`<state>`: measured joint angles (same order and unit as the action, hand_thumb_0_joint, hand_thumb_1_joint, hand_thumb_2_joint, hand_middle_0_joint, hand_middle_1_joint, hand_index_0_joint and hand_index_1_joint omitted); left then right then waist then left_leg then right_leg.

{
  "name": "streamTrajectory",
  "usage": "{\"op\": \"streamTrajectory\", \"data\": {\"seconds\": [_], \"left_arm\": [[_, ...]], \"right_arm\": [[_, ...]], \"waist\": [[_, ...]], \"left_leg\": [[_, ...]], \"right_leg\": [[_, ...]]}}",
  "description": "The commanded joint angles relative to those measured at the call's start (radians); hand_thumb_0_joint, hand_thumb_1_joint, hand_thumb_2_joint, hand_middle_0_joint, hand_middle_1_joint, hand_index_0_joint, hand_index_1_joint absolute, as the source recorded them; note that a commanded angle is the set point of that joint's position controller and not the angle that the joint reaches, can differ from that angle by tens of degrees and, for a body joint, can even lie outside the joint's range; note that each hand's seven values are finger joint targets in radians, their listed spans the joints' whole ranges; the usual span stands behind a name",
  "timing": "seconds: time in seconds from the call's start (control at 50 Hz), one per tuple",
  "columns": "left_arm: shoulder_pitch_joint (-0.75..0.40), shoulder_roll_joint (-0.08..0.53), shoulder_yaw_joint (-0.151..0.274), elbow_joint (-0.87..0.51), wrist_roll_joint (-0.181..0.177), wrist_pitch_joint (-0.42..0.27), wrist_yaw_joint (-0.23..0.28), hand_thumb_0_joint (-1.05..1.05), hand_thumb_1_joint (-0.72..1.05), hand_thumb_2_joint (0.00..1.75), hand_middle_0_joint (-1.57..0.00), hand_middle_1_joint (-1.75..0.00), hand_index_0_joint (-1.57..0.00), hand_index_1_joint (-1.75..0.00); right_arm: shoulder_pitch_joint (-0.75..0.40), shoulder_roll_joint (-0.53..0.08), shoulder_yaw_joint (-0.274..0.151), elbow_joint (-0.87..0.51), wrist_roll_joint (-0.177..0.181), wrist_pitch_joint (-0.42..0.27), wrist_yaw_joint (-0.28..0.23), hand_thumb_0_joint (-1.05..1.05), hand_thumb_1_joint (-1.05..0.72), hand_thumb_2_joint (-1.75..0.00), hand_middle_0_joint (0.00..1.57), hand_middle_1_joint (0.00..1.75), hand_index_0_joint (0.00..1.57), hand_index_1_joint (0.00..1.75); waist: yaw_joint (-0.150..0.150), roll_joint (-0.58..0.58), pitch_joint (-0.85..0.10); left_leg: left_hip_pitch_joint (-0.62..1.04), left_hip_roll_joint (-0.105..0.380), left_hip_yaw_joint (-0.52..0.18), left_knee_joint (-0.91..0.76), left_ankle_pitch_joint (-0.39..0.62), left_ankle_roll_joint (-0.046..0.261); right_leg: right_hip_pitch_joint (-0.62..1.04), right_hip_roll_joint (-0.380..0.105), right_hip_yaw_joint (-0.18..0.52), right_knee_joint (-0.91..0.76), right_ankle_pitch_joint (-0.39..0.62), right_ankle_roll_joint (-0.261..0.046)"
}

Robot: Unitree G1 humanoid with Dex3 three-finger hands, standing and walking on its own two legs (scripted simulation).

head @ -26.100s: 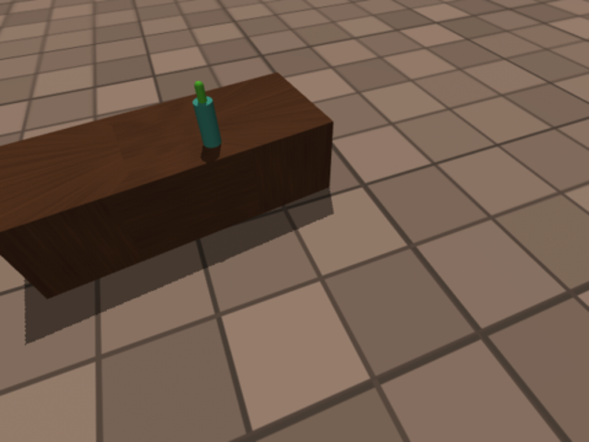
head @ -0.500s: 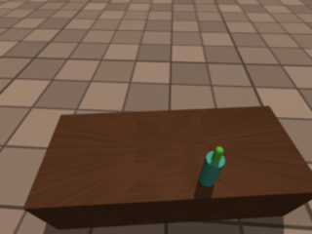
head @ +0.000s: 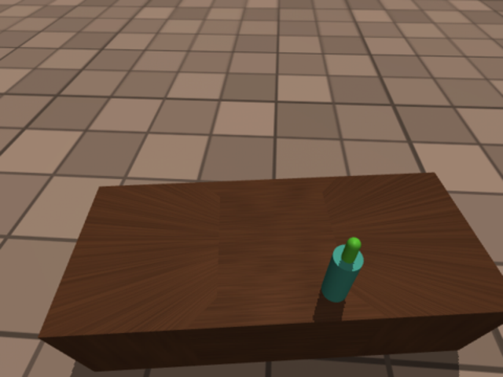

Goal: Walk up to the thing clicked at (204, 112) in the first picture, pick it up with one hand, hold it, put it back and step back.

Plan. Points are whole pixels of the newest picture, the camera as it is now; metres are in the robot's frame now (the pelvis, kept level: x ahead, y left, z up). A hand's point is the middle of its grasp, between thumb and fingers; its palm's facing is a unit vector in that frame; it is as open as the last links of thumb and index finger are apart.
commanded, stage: stand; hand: right
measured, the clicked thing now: (343, 268) +0.44 -0.21 -0.26
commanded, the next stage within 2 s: step back in 1.16 s
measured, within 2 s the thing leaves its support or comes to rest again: neither
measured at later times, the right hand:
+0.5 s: hand out of the picture +0.07 -0.25 -0.15, palm faces -0.01 +0.94 -0.35, open 7.4 cm
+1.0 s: hand out of the picture +0.07 -0.25 -0.15, palm faces -0.01 +0.94 -0.35, open 7.4 cm
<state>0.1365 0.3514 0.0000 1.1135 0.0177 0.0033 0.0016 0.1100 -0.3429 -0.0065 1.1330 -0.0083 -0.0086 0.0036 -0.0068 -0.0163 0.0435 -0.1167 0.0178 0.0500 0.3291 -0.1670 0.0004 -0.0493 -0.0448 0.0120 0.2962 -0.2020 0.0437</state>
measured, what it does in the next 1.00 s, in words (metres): stands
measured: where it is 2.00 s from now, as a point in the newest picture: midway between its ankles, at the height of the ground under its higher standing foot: outside the picture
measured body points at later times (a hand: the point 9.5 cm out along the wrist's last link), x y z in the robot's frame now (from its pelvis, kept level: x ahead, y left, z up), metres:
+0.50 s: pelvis +0.00 +0.00 +0.00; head +0.00 +0.01 +0.45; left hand +0.06 +0.30 -0.14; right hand +0.07 -0.30 -0.13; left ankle +0.01 +0.12 -0.75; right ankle -0.02 -0.15 -0.75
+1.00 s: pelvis +0.00 +0.00 +0.00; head +0.01 +0.01 +0.45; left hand +0.07 +0.30 -0.14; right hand +0.07 -0.30 -0.13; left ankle +0.01 +0.12 -0.75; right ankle -0.02 -0.15 -0.75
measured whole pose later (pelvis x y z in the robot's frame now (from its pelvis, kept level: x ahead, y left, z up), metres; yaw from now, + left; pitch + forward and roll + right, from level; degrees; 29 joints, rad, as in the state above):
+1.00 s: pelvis +0.00 +0.00 +0.00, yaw +0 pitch -2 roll +0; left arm 0.14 0.35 0.00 1.11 0.02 0.00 0.00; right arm 0.11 -0.34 -0.01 1.13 -0.01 -0.01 0.01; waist -0.01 -0.01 0.05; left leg -0.13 0.02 0.05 0.33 -0.17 0.00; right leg -0.06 -0.05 0.01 0.30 -0.21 0.04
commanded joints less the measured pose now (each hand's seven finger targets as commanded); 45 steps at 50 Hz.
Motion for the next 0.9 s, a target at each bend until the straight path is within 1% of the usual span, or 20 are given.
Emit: {"op": "streamTrajectory", "data": {"seconds": [0.0, 0.04, 0.1, 0.2, 0.22, 0.24, 0.26, 0.32, 0.36, 0.42, 0.46, 0.48, 0.5, 0.56, 0.6, 0.66, 0.74, 0.82, 0.86, 0.88], "left_arm": [[-0.033, 0.197, 0.042, -0.057, -0.002, -0.023, 0.009, 0.0, 0.9, 0.9, -0.2, -0.3, -0.2, -0.3], [-0.031, 0.2, 0.043, -0.056, -0.003, -0.023, 0.007, 0.0, 0.9, 0.9, -0.2, -0.3, -0.2, -0.3], [-0.032, 0.204, 0.043, -0.059, -0.002, -0.023, 0.007, 0.0, 0.9, 0.9, -0.2, -0.3, -0.2, -0.3], [-0.026, 0.2, 0.041, -0.062, -0.004, -0.027, 0.008, 0.0, 0.9, 0.9, -0.2, -0.3, -0.2, -0.3], [-0.029, 0.206, 0.042, -0.062, -0.002, -0.027, 0.009, 0.0, 0.9, 0.9, -0.2, -0.3, -0.2, -0.3], [-0.031, 0.204, 0.041, -0.059, -0.004, -0.026, 0.008, 0.0, 0.9, 0.9, -0.2, -0.3, -0.2, -0.3], [-0.028, 0.202, 0.042, -0.061, -0.002, -0.024, 0.008, 0.0, 0.9, 0.9, -0.2, -0.3, -0.2, -0.3], [-0.029, 0.203, 0.041, -0.062, -0.003, -0.024, 0.008, 0.0, 0.9, 0.9, -0.2, -0.3, -0.2, -0.3], [-0.027, 0.203, 0.042, -0.057, -0.003, -0.022, 0.007, 0.0, 0.9, 0.9, -0.2, -0.3, -0.2, -0.3], [-0.025, 0.202, 0.042, -0.058, -0.002, -0.023, 0.006, 0.0, 0.9, 0.9, -0.2, -0.3, -0.2, -0.3], [-0.018, 0.2, 0.041, -0.056, -0.001, -0.023, 0.005, 0.0, 0.9, 0.9, -0.2, -0.3, -0.2, -0.3], [-0.025, 0.202, 0.041, -0.057, -0.002, -0.023, 0.006, 0.0, 0.9, 0.9, -0.2, -0.3, -0.2, -0.3], [-0.028, 0.205, 0.043, -0.062, -0.002, -0.025, 0.007, 0.0, 0.9, 0.9, -0.2, -0.3, -0.2, -0.3], [-0.024, 0.202, 0.04, -0.06, -0.002, -0.025, 0.007, 0.0, 0.9, 0.9, -0.2, -0.3, -0.2, -0.3], [-0.02, 0.202, 0.041, -0.062, -0.001, -0.026, 0.006, 0.0, 0.9, 0.9, -0.2, -0.3, -0.2, -0.3], [-0.019, 0.202, 0.039, -0.06, -0.004, -0.028, 0.007, 0.0, 0.9, 0.9, -0.2, -0.3, -0.2, -0.3], [-0.022, 0.203, 0.04, -0.06, -0.003, -0.026, 0.007, 0.0, 0.9, 0.9, -0.2, -0.3, -0.2, -0.3], [-0.025, 0.205, 0.04, -0.065, -0.003, -0.027, 0.008, 0.0, 0.9, 0.9, -0.2, -0.3, -0.2, -0.3], [-0.016, 0.204, 0.04, -0.058, -0.005, -0.026, 0.006, 0.0, 0.9, 0.9, -0.2, -0.3, -0.2, -0.3], [-0.015, 0.205, 0.04, -0.059, -0.004, -0.026, 0.006, 0.0, 0.9, 0.9, -0.2, -0.3, -0.2, -0.3]], "right_arm": [[-0.035, -0.218, -0.041, -0.06, -0.003, -0.021, -0.016, 0.0, -0.9, -0.9, 0.2, 0.3, 0.2, 0.3], [-0.041, -0.219, -0.042, -0.06, -0.004, -0.02, -0.016, 0.0, -0.9, -0.9, 0.2, 0.3, 0.2, 0.3], [-0.044, -0.221, -0.043, -0.062, -0.004, -0.022, -0.015, 0.0, -0.9, -0.9, 0.2, 0.3, 0.2, 0.3], [-0.048, -0.222, -0.043, -0.065, -0.002, -0.023, -0.015, 0.0, -0.9, -0.9, 0.2, 0.3, 0.2, 0.3], [-0.043, -0.217, -0.043, -0.065, -0.002, -0.023, -0.015, 0.0, -0.9, -0.9, 0.2, 0.3, 0.2, 0.3], [-0.036, -0.213, -0.04, -0.059, -0.002, -0.023, -0.015, 0.0, -0.9, -0.9, 0.2, 0.3, 0.2, 0.3], [-0.033, -0.217, -0.041, -0.059, -0.003, -0.023, -0.015, 0.0, -0.9, -0.9, 0.2, 0.3, 0.2, 0.3], [-0.04, -0.218, -0.041, -0.06, -0.004, -0.023, -0.015, 0.0, -0.9, -0.9, 0.2, 0.3, 0.2, 0.3], [-0.035, -0.218, -0.042, -0.056, -0.003, -0.022, -0.014, 0.0, -0.9, -0.9, 0.2, 0.3, 0.2, 0.3], [-0.032, -0.219, -0.043, -0.056, -0.003, -0.022, -0.013, 0.0, -0.9, -0.9, 0.2, 0.3, 0.2, 0.3], [-0.039, -0.222, -0.043, -0.059, -0.002, -0.022, -0.013, 0.0, -0.9, -0.9, 0.2, 0.3, 0.2, 0.3], [-0.031, -0.217, -0.042, -0.059, -0.003, -0.023, -0.012, 0.0, -0.9, -0.9, 0.2, 0.3, 0.2, 0.3], [-0.038, -0.219, -0.044, -0.062, -0.003, -0.023, -0.013, 0.0, -0.9, -0.9, 0.2, 0.3, 0.2, 0.3], [-0.039, -0.219, -0.044, -0.061, -0.002, -0.022, -0.011, 0.0, -0.9, -0.9, 0.2, 0.3, 0.2, 0.3], [-0.034, -0.221, -0.045, -0.062, -0.003, -0.022, -0.012, 0.0, -0.9, -0.9, 0.2, 0.3, 0.2, 0.3], [-0.038, -0.217, -0.043, -0.06, -0.001, -0.023, -0.011, 0.0, -0.9, -0.9, 0.2, 0.3, 0.2, 0.3], [-0.034, -0.216, -0.04, -0.059, -0.001, -0.023, -0.012, 0.0, -0.9, -0.9, 0.2, 0.3, 0.2, 0.3], [-0.041, -0.216, -0.042, -0.063, -0.003, -0.022, -0.012, 0.0, -0.9, -0.9, 0.2, 0.3, 0.2, 0.3], [-0.034, -0.219, -0.041, -0.058, 0.0, -0.022, -0.012, 0.0, -0.9, -0.9, 0.2, 0.3, 0.2, 0.3], [-0.035, -0.22, -0.041, -0.059, -0.001, -0.022, -0.012, 0.0, -0.9, -0.9, 0.2, 0.3, 0.2, 0.3]], "waist": [[0.003, 0.019, -0.04], [0.002, 0.014, -0.039], [0.002, 0.018, -0.046], [0.007, 0.015, -0.078], [0.003, 0.009, -0.077], [-0.001, 0.016, -0.054], [0.002, 0.025, -0.048], [0.006, 0.027, -0.047], [0.002, 0.023, -0.029], [0.004, 0.023, -0.028], [0.006, 0.022, -0.042], [0.0, 0.02, -0.027], [0.004, 0.015, -0.041], [0.002, 0.017, -0.036], [0.003, 0.017, -0.042], [0.004, 0.013, -0.052], [0.002, 0.025, -0.049], [0.005, 0.009, -0.053], [0.004, 0.019, -0.038], [0.004, 0.023, -0.046]], "left_leg": [[0.035, 0.119, -0.103, -0.047, 0.118, 0.02], [0.035, 0.116, -0.102, -0.051, 0.1, 0.018], [0.038, 0.118, -0.106, -0.048, 0.108, 0.017], [0.058, 0.125, -0.104, -0.03, 0.18, 0.024], [0.062, 0.123, -0.1, -0.031, 0.177, 0.024], [0.047, 0.119, -0.102, -0.039, 0.165, 0.018], [0.038, 0.119, -0.101, -0.045, 0.144, 0.019], [0.034, 0.124, -0.107, -0.048, 0.135, 0.021], [0.027, 0.119, -0.111, -0.057, 0.095, 0.016], [0.014, 0.116, -0.113, -0.062, 0.065, 0.02], [0.034, 0.119, -0.115, -0.058, 0.081, 0.022], [0.017, 0.116, -0.115, -0.064, 0.081, 0.018], [0.032, 0.121, -0.114, -0.058, 0.1, 0.021], [0.035, 0.121, -0.115, -0.053, 0.101, 0.019], [0.032, 0.116, -0.109, -0.05, 0.09, 0.02], [0.043, 0.121, -0.111, -0.042, 0.132, 0.021], [0.039, 0.118, -0.109, -0.046, 0.119, 0.019], [0.041, 0.12, -0.106, -0.038, 0.145, 0.02], [0.032, 0.117, -0.11, -0.046, 0.114, 0.016], [0.037, 0.119, -0.108, -0.045, 0.107, 0.02]], "right_leg": [[-0.058, -0.093, 0.056, -0.053, 0.118, -0.052], [-0.061, -0.093, 0.059, -0.054, 0.11, -0.054], [-0.061, -0.092, 0.058, -0.053, 0.108, -0.054], [-0.04, -0.097, 0.055, -0.044, 0.164, -0.052], [-0.045, -0.097, 0.056, -0.046, 0.173, -0.052], [-0.051, -0.095, 0.056, -0.045, 0.154, -0.053], [-0.052, -0.095, 0.055, -0.051, 0.144, -0.053], [-0.05, -0.094, 0.053, -0.048, 0.122, -0.053], [-0.063, -0.091, 0.053, -0.047, 0.082, -0.055], [-0.062, -0.093, 0.055, -0.057, 0.083, -0.056], [-0.063, -0.093, 0.054, -0.052, 0.09, -0.056], [-0.064, -0.092, 0.053, -0.051, 0.088, -0.055], [-0.063, -0.094, 0.053, -0.048, 0.097, -0.055], [-0.077, -0.091, 0.052, -0.051, 0.078, -0.054], [-0.071, -0.094, 0.055, -0.057, 0.096, -0.055], [-0.061, -0.095, 0.057, -0.047, 0.117, -0.054], [-0.058, -0.096, 0.057, -0.045, 0.13, -0.055], [-0.06, -0.095, 0.054, -0.046, 0.134, -0.053], [-0.066, -0.093, 0.055, -0.049, 0.108, -0.054], [-0.061, -0.096, 0.057, -0.051, 0.114, -0.055]]}}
